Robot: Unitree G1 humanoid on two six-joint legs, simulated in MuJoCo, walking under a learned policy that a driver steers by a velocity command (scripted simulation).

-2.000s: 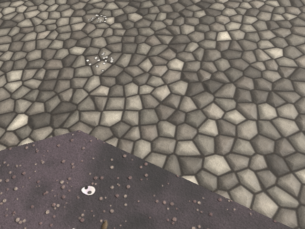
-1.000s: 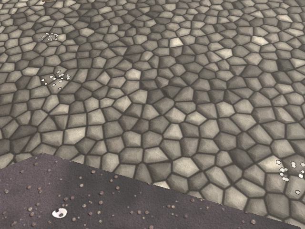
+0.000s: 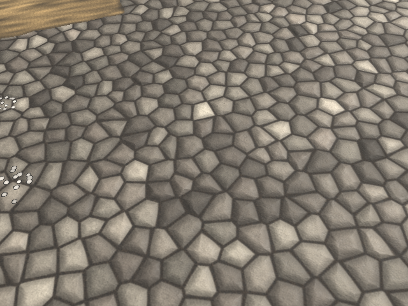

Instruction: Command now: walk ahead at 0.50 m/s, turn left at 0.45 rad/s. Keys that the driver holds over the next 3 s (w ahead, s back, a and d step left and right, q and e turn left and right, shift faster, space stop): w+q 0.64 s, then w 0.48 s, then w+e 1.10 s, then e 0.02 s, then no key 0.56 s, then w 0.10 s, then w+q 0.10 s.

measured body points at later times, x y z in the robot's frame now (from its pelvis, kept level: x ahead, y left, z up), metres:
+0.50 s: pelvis +0.27 +0.05 +0.00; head +0.29 +0.07 +0.45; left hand +0.35 +0.34 -0.12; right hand +0.36 -0.21 -0.13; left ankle +0.23 +0.08 -0.75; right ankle +0.41 -0.11 -0.67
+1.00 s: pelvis +0.55 +0.09 +0.00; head +0.58 +0.09 +0.45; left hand +0.45 +0.34 -0.12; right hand +0.77 -0.09 -0.13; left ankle +0.50 +0.22 -0.67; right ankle +0.59 +0.02 -0.75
